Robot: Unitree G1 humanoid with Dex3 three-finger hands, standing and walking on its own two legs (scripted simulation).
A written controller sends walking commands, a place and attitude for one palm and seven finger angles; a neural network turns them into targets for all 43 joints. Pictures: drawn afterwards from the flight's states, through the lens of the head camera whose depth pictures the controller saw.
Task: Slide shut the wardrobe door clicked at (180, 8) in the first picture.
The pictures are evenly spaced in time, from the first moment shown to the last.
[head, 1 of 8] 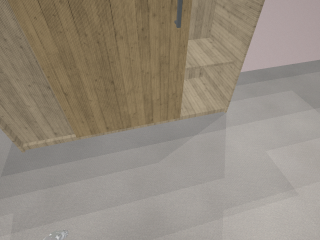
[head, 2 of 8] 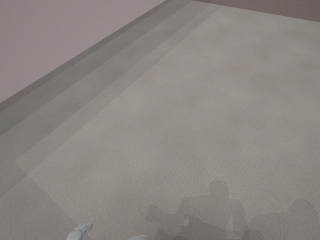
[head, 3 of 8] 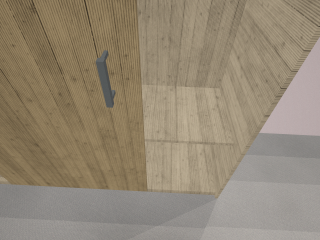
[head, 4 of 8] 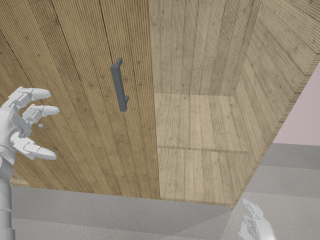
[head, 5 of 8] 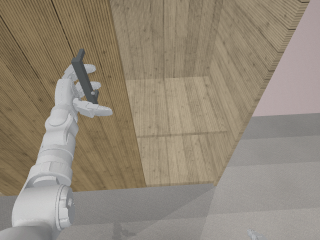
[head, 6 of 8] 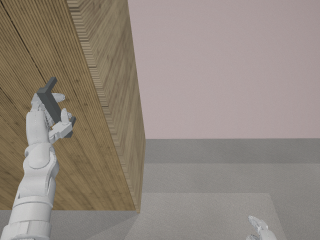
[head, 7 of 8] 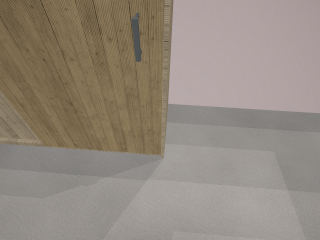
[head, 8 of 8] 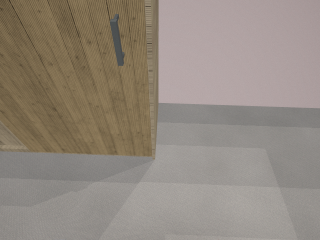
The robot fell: no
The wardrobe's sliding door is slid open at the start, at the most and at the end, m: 0.44 0.44 0.00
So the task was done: yes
